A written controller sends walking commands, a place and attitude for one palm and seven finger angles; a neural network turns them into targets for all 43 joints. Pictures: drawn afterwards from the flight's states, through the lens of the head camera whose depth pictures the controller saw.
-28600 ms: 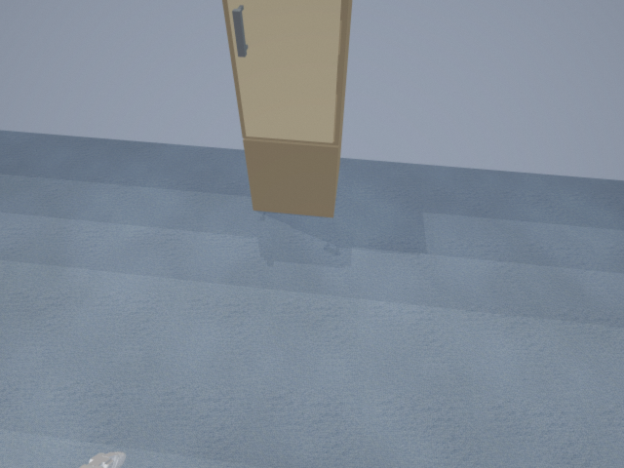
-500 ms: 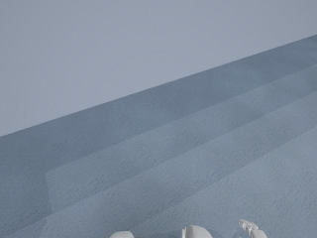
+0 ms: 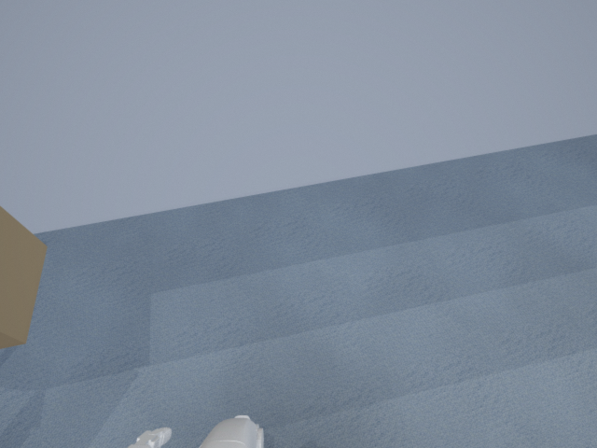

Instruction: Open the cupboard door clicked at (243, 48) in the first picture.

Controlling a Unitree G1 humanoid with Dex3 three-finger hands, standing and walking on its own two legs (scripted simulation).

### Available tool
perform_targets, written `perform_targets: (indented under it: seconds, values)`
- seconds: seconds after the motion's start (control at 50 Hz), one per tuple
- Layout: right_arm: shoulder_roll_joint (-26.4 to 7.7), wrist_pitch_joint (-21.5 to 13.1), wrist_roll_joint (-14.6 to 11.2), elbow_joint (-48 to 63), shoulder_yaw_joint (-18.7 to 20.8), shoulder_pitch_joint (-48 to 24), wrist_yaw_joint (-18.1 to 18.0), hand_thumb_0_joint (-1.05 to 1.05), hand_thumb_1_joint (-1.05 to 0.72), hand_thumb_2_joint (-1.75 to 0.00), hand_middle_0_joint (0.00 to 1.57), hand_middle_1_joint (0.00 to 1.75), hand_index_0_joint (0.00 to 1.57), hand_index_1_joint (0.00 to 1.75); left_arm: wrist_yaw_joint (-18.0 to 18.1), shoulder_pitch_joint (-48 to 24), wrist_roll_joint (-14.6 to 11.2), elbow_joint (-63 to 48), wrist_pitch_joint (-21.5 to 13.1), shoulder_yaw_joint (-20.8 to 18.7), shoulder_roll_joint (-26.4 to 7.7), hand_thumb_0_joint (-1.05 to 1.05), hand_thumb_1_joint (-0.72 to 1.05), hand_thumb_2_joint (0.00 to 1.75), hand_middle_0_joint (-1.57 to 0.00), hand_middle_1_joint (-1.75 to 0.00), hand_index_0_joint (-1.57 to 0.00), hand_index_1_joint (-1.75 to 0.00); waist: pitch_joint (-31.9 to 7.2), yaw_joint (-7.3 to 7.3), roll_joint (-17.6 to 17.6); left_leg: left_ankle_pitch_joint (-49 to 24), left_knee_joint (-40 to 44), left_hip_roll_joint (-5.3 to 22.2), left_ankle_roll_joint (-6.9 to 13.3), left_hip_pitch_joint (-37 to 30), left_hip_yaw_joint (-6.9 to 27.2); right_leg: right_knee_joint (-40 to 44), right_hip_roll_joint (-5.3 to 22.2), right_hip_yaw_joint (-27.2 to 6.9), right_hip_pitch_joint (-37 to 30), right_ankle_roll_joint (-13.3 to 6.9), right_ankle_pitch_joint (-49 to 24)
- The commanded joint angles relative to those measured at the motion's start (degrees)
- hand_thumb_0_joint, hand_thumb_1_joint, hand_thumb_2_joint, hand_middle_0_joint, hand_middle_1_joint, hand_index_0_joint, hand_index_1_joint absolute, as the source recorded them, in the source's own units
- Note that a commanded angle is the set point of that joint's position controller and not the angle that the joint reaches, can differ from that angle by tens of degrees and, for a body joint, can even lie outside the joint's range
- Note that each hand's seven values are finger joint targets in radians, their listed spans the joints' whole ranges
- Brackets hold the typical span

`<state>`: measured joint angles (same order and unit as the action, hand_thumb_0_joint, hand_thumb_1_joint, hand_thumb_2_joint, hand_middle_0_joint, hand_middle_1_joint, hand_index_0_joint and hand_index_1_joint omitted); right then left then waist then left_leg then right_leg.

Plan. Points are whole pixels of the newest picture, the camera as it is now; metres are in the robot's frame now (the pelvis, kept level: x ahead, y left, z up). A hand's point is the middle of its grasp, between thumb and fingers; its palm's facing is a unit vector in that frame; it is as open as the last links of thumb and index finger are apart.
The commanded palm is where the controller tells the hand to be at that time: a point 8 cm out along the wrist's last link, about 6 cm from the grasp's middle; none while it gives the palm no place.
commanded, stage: turn to face it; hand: left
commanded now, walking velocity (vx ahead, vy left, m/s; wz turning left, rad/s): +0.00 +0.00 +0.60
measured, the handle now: out of the picture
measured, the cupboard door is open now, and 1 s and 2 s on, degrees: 53 53 53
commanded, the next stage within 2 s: take the last steps up to it in 1.68 s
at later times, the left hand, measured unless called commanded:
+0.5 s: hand out of the picture +0.07 +0.23 -0.16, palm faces +0.28 -0.92 -0.27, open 7.4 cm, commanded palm none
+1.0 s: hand out of the picture -0.04 +0.20 -0.19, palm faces +0.59 -0.77 -0.25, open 7.4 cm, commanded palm none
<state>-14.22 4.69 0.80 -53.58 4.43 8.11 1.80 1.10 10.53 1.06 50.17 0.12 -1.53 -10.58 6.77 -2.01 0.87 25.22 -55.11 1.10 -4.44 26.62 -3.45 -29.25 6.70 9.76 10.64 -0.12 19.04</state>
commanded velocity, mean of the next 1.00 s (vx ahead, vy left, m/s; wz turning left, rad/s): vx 0.00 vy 0.00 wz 0.60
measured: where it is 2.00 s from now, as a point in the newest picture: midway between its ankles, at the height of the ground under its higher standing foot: outside the picture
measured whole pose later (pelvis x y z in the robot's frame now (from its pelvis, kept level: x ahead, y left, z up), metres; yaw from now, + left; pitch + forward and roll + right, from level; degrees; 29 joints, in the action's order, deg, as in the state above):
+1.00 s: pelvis +0.03 -0.01 -0.02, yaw +35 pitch +0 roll +1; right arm -13.0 1.2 1.3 -50.2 3.2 5.8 0.7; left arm 1.0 11.9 0.7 53.3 3.6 -4.1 -15.2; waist 6.2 0.1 3.8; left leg 17.2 -36.4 -0.7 2.3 19.7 -3.3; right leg -62.5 6.8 3.9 24.8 4.4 29.8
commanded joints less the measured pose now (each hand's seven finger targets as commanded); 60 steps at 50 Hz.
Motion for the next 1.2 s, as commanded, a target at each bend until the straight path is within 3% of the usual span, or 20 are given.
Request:
perform_targets:
  seconds: [0.0, 0.08, 0.1, 0.12, 0.14, 0.24, 0.4, 0.46, 0.48, 0.5, 0.52, 0.56, 0.62, 0.76, 0.84, 0.88, 0.9, 0.98, 1.08, 1.18]
  values:
    - [-2.09, -2.21, -0.44, 6.73, -0.13, -6.32, 0.33, 0.00, -0.90, -0.90, 0.20, 0.30, 0.20, 0.30, 0.72, 5.92, 0.45, -2.02, -0.93, -4.42, -13.89, 0.00, 0.90, 0.90, -0.20, -0.30, -0.20, -0.30, -8.74, 4.85, 11.90, 0.28, 11.56, -0.85, 1.14, -0.12, -3.20, 2.52, 13.59, -5.11, -11.43, -5.59, -45.00]
    - [-5.11, -2.89, 0.02, 5.31, 0.74, 1.01, -0.01, 0.00, -0.90, -0.90, 0.20, 0.30, 0.20, 0.30, 0.21, 3.38, -0.14, -2.29, -0.74, -4.81, -13.97, 0.00, 0.90, 0.90, -0.20, -0.30, -0.20, -0.30, -11.75, -0.31, 6.88, -13.72, 27.85, -1.21, 3.36, -16.81, -3.35, -9.96, 12.34, -0.32, -2.69, -1.06, -38.26]
    - [-10.91, -3.37, 0.60, 4.63, 2.19, 5.56, -0.35, 0.00, -0.90, -0.90, 0.20, 0.30, 0.20, 0.30, -0.18, 3.04, -0.54, -3.78, -0.39, -4.52, -11.69, 0.00, 0.90, 0.90, -0.20, -0.30, -0.20, -0.30, -15.55, -2.80, -5.58, -29.58, 29.60, 9.40, 8.60, -28.65, 9.83, -21.54, 7.48, 2.10, 10.54, 2.68, -18.52]
    - [-16.66, -3.40, 0.55, 4.04, 3.59, 10.32, -0.83, 0.00, -0.90, -0.90, 0.20, 0.30, 0.20, 0.30, -0.39, 0.07, -0.74, -6.73, -0.16, -3.08, -7.65, 0.00, 0.90, 0.90, -0.20, -0.30, -0.20, -0.30, -16.18, -5.17, -20.18, -54.64, 31.86, 24.25, 18.57, -32.74, 28.99, -34.84, 0.18, -0.63, 23.79, 5.58, 20.64]
    - [-16.21, -3.20, 0.16, 2.91, 3.38, 11.91, -1.44, 0.00, -0.90, -0.90, 0.20, 0.30, 0.20, 0.30, 0.17, -2.77, -0.03, -7.20, 0.93, -3.19, -9.38, 0.00, 0.90, 0.90, -0.20, -0.30, -0.20, -0.30, -16.54, -5.18, -10.81, -48.21, 31.86, 24.96, 20.05, -30.66, 27.37, -39.45, 0.69, -7.99, 25.39, 4.75, 19.60]
    - [-10.64, -4.00, 0.43, 6.17, 1.53, 0.06, -2.47, 0.00, -0.90, -0.90, 0.20, 0.30, 0.20, 0.30, -0.79, -0.24, 0.09, -2.96, 1.73, -3.84, -8.31, 0.00, 0.90, 0.90, -0.20, -0.30, -0.20, -0.30, -8.61, 1.31, -8.86, -28.28, 36.04, 12.43, 13.21, -15.58, 15.61, -36.51, -0.10, -9.94, 20.73, 5.21, 4.06]
    - [-11.10, -3.31, 0.79, 5.93, 2.49, 0.67, -1.92, 0.00, -0.90, -0.90, 0.20, 0.30, 0.20, 0.30, -0.63, -1.80, -0.14, -4.85, 1.46, -3.43, -7.66, 0.00, 0.90, 0.90, -0.20, -0.30, -0.20, -0.30, -8.66, 0.82, -10.32, -21.45, 35.07, 10.40, 13.38, -12.69, 20.38, -17.70, -4.29, -8.23, 12.54, 4.71, 5.21]
    - [-10.93, -3.00, 0.44, 6.51, 2.84, -1.02, -1.99, 0.00, -0.90, -0.90, 0.20, 0.30, 0.20, 0.30, -0.36, 2.26, -0.50, -4.21, 0.58, -3.50, -7.88, 0.00, 0.90, 0.90, -0.20, -0.30, -0.20, -0.30, -10.31, 2.82, -9.40, -25.28, 30.24, 8.49, 11.87, -8.91, 21.90, -4.31, -6.49, -7.19, 2.10, 3.94, -0.48]
    - [-10.00, -2.98, 0.06, 6.95, 2.82, -1.76, -1.85, 0.00, -0.90, -0.90, 0.20, 0.30, 0.20, 0.30, -0.15, 4.75, -0.39, -3.84, 0.01, -3.91, -9.25, 0.00, 0.90, 0.90, -0.20, -0.30, -0.20, -0.30, -10.87, 4.25, -7.19, -22.62, 27.02, 6.23, 9.69, -5.33, 20.63, 3.72, -5.22, -7.85, -4.12, 3.64, -5.44]
    - [-6.69, -3.00, -0.49, 7.47, 2.46, -0.86, -1.56, 0.00, -0.90, -0.90, 0.20, 0.30, 0.20, 0.30, 0.39, 6.46, 0.28, -3.67, -0.67, -4.74, -13.05, 0.00, 0.90, 0.90, -0.20, -0.30, -0.20, -0.30, -12.12, 4.99, 2.95, -11.61, 18.05, 1.05, 6.05, 3.51, 15.75, 11.58, 5.23, -17.93, -12.50, 0.80, -4.68]
    - [-3.91, -3.20, -0.51, 8.99, 1.85, -1.50, -1.21, 0.00, -0.90, -0.90, 0.20, 0.30, 0.20, 0.30, 0.66, 6.59, 0.93, -4.07, -0.80, -5.21, -17.13, 0.00, 0.90, 0.90, -0.20, -0.30, -0.20, -0.30, -10.70, 5.62, 16.39, 9.02, 2.98, -6.48, 1.98, 10.00, 5.16, 14.30, 20.19, -31.18, -11.44, -6.30, -11.89]
    - [-5.62, -2.32, 0.17, 7.30, 2.23, -2.14, -1.20, 0.00, -0.90, -0.90, 0.20, 0.30, 0.20, 0.30, 1.12, 3.09, 0.12, -4.37, -0.97, -4.16, -13.60, 0.00, 0.90, 0.90, -0.20, -0.30, -0.20, -0.30, -8.78, 3.29, 14.42, 7.13, -14.00, -1.70, 1.97, 9.70, 8.05, 11.30, 18.04, -26.21, -4.93, -8.97, -22.69]
    - [-3.80, -1.64, -0.03, 5.67, 1.32, -1.73, -0.26, 0.00, -0.90, -0.90, 0.20, 0.30, 0.20, 0.30, 1.03, -0.16, 0.06, -5.02, -0.96, -3.19, -10.10, 0.00, 0.90, 0.90, -0.20, -0.30, -0.20, -0.30, -7.30, 1.44, 10.61, 0.34, -12.77, 0.33, 0.45, 7.88, 4.21, 7.71, 11.89, -11.02, -5.27, -6.48, -33.61]
    - [-1.81, -2.21, -0.43, 6.73, -0.03, -6.27, 0.34, 0.00, -0.90, -0.90, 0.20, 0.30, 0.20, 0.30, 0.78, 5.69, 0.57, -2.32, -0.84, -4.49, -13.84, 0.00, 0.90, 0.90, -0.20, -0.30, -0.20, -0.30, -7.93, 4.71, 11.00, 0.53, 10.58, -0.77, 1.24, -0.44, -2.55, 3.26, 14.00, -5.73, -9.08, -5.82, -41.10]
    - [-5.21, -3.14, 0.09, 5.34, 0.88, 1.48, -0.08, 0.00, -0.90, -0.90, 0.20, 0.30, 0.20, 0.30, 0.10, 3.94, -0.30, -2.47, -0.60, -4.94, -14.06, 0.00, 0.90, 0.90, -0.20, -0.30, -0.20, -0.30, -12.19, -0.22, 6.87, -15.43, 28.87, -1.21, 3.63, -17.97, -3.00, -10.54, 12.29, -0.49, -1.64, -0.61, -36.89]
    - [-16.08, -3.45, 0.46, 3.97, 3.54, 10.70, -0.83, 0.00, -0.90, -0.90, 0.20, 0.30, 0.20, 0.30, -0.35, -0.51, -0.65, -6.89, -0.06, -2.90, -7.71, 0.00, 0.90, 0.90, -0.20, -0.30, -0.20, -0.30, -16.06, -4.80, -18.54, -53.95, 31.76, 23.22, 17.93, -31.91, 27.87, -34.67, 0.38, -1.73, 23.06, 5.34, 19.94]
    - [-15.24, -3.47, 0.27, 2.93, 3.19, 11.88, -1.47, 0.00, -0.90, -0.90, 0.20, 0.30, 0.20, 0.30, 0.20, -3.17, -0.01, -7.22, 0.82, -3.23, -9.14, 0.00, 0.90, 0.90, -0.20, -0.30, -0.20, -0.30, -16.04, -4.83, -10.10, -48.80, 31.65, 23.24, 18.98, -30.00, 26.38, -38.63, 0.73, -7.91, 24.81, 4.61, 18.62]
    - [-10.44, -3.97, 0.49, 5.73, 1.70, 0.90, -2.58, 0.00, -0.90, -0.90, 0.20, 0.30, 0.20, 0.30, -0.61, -1.02, 0.06, -3.42, 1.58, -3.75, -8.45, 0.00, 0.90, 0.90, -0.20, -0.30, -0.20, -0.30, -9.93, 0.89, -10.95, -29.84, 35.43, 13.01, 13.56, -16.77, 16.81, -37.39, 0.39, -10.60, 21.05, 4.95, 5.37]
    - [-10.78, -3.71, 0.72, 5.59, 1.94, 0.68, -2.14, 0.00, -0.90, -0.90, 0.20, 0.30, 0.20, 0.30, -0.70, -1.40, 0.00, -3.68, 1.79, -3.60, -7.81, 0.00, 0.90, 0.90, -0.20, -0.30, -0.20, -0.30, -7.62, 1.14, -8.14, -19.52, 37.11, 11.33, 13.32, -12.35, 18.46, -25.25, -2.22, -8.95, 15.98, 4.76, 5.12]
    - [-11.00, -3.05, 0.76, 5.93, 2.69, 0.05, -1.93, 0.00, -0.90, -0.90, 0.20, 0.30, 0.20, 0.30, -0.40, 0.07, -0.33, -4.42, 1.03, -3.41, -7.73, 0.00, 0.90, 0.90, -0.20, -0.30, -0.20, -0.30, -9.16, 1.62, -10.44, -22.77, 33.34, 9.79, 12.93, -10.18, 22.43, -11.26, -5.80, -7.82, 6.92, 3.92, 4.18]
